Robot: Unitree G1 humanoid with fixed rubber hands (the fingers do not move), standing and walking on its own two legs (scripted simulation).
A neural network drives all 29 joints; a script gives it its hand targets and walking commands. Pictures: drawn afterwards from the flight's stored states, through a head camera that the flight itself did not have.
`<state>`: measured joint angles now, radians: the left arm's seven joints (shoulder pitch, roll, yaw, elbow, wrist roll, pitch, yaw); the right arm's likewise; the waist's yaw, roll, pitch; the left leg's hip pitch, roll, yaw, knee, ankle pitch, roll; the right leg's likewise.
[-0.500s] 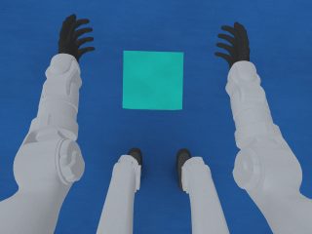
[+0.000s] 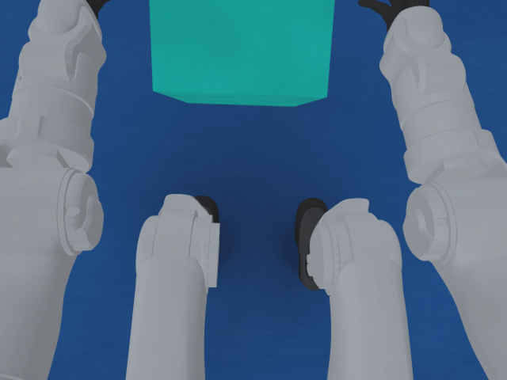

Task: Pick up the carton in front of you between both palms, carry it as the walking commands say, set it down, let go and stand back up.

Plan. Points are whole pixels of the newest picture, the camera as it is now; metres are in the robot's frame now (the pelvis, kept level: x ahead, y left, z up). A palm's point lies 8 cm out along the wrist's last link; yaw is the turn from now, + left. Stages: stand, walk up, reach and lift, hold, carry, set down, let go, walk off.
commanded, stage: reach and lift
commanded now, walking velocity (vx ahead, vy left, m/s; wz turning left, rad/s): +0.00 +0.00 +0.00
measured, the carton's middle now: (242, 33) +0.55 +0.05 -0.28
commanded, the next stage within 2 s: none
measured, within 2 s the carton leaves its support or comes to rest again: leaves its support in 1.00 s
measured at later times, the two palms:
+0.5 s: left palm (109, 9) +0.54 +0.22 -0.21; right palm (377, 18) +0.56 -0.13 -0.21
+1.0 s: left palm (126, 9) +0.54 +0.20 -0.20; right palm (364, 12) +0.56 -0.11 -0.20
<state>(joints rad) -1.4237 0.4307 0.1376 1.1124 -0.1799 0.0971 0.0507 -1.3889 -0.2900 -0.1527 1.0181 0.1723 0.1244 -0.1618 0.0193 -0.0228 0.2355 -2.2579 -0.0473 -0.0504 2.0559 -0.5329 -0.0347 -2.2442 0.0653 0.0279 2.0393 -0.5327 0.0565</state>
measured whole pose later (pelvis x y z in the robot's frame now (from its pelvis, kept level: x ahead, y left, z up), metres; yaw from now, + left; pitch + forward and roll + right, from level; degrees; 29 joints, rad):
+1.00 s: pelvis +0.01 +0.00 -0.04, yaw +0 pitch +36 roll -1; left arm -1.44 0.32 0.15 1.04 -0.11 0.19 0.07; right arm -1.43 -0.21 -0.24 1.01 0.08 0.18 -0.17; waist 0.04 -0.04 0.35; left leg -2.26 -0.03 -0.03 2.24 -0.60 -0.02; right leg -2.26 0.09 0.04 2.22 -0.60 0.07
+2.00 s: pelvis +0.04 -0.01 +0.19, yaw +3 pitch +35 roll +0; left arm -0.77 -0.02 0.39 0.67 0.18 0.36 0.04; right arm -0.76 0.08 -0.42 0.65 -0.17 0.34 -0.09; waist 0.02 -0.02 -0.23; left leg -1.57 -0.10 -0.11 1.45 -0.49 -0.05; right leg -1.56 0.12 0.11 1.45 -0.50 0.05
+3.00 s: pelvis +0.09 +0.00 +0.37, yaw +3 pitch -3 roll +0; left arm -0.31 -0.16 0.30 0.41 0.29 0.62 0.00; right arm -0.31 0.16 -0.31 0.42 -0.29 0.60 0.00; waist 0.00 0.00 -0.04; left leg -0.20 -0.05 -0.14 0.48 -0.23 -0.01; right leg -0.19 0.05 0.14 0.48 -0.24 0.01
